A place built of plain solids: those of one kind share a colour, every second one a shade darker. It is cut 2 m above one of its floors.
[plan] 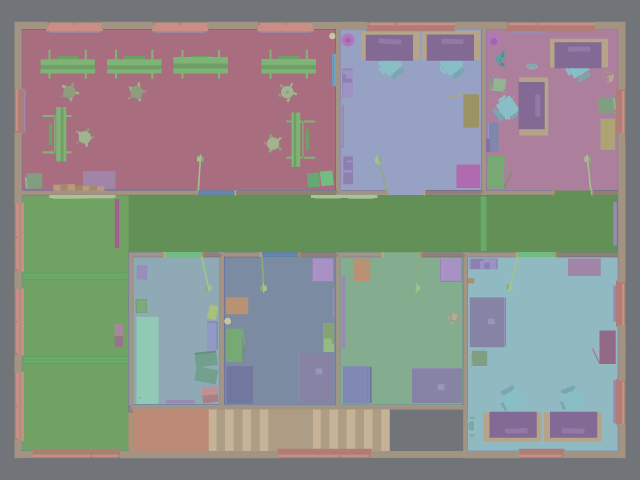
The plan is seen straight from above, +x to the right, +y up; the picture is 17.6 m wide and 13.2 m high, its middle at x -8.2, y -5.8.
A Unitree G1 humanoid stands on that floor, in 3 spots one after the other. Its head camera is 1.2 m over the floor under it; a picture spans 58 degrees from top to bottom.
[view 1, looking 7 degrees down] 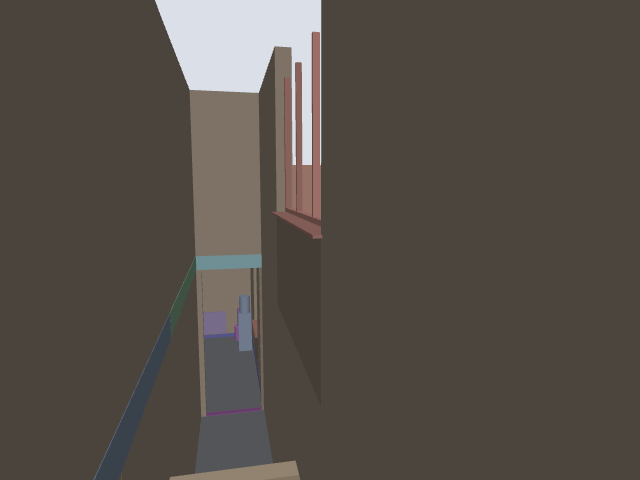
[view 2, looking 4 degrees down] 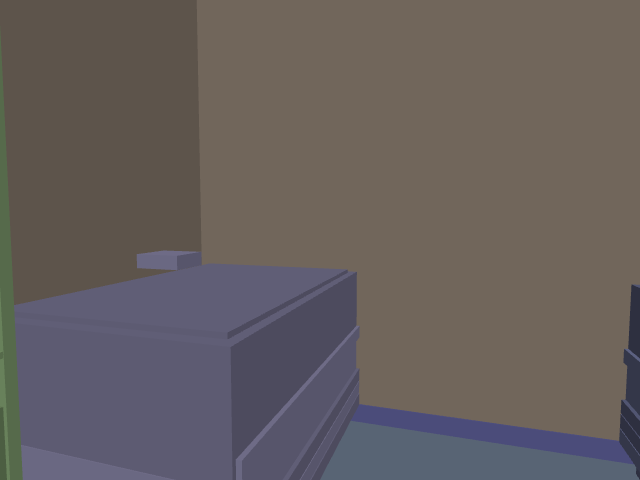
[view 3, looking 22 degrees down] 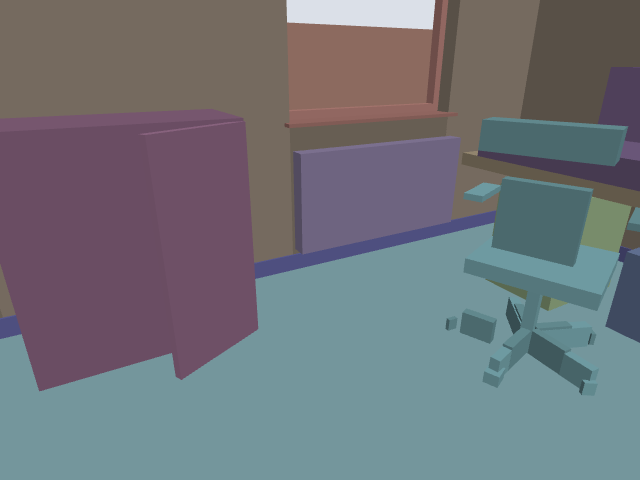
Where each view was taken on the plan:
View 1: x -12.00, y -11.03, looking -12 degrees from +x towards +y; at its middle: wall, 2.77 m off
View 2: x -9.30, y -8.00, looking -72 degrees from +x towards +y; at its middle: wall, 2.47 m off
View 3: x -2.25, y -8.60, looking -29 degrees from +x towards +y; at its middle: radiator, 2.61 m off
